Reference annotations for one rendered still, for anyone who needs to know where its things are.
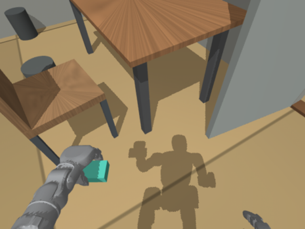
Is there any table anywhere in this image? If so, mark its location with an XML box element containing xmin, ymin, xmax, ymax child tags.
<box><xmin>69</xmin><ymin>0</ymin><xmax>247</xmax><ymax>134</ymax></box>

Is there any right robot hand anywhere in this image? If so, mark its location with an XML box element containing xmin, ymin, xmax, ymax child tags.
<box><xmin>243</xmin><ymin>210</ymin><xmax>271</xmax><ymax>229</ymax></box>

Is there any left robot arm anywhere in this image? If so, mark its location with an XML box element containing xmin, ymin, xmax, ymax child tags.
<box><xmin>11</xmin><ymin>161</ymin><xmax>81</xmax><ymax>229</ymax></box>

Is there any chair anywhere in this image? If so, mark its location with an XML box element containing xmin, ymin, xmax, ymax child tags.
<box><xmin>0</xmin><ymin>59</ymin><xmax>118</xmax><ymax>166</ymax></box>

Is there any left robot hand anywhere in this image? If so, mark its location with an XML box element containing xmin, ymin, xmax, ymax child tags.
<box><xmin>60</xmin><ymin>145</ymin><xmax>103</xmax><ymax>186</ymax></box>

